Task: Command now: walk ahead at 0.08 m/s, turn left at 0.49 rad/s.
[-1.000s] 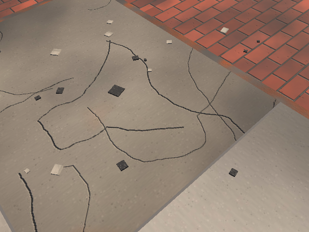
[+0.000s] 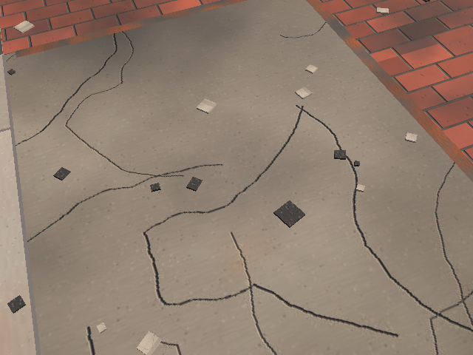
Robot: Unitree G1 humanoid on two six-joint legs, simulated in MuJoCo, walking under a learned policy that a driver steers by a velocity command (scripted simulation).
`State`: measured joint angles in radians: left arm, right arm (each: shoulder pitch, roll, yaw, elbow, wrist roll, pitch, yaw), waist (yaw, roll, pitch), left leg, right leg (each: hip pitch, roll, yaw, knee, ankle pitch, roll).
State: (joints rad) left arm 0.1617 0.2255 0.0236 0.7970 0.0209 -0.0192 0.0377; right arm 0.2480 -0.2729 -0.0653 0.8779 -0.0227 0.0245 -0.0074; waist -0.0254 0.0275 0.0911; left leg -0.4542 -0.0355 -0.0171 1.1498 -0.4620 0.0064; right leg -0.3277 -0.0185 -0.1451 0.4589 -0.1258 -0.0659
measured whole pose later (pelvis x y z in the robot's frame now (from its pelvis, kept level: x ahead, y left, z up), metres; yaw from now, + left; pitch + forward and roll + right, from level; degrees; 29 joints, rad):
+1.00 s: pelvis +0.01 +0.00 +0.01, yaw +34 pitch +0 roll +1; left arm 0.18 0.25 0.03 0.69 0.02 0.02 0.04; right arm 0.22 -0.33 -0.10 0.77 -0.02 0.08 0.04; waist -0.01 0.05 0.07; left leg -0.46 -0.08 -0.08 1.08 -0.41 -0.05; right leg -0.19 -0.01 -0.07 0.42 -0.23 -0.04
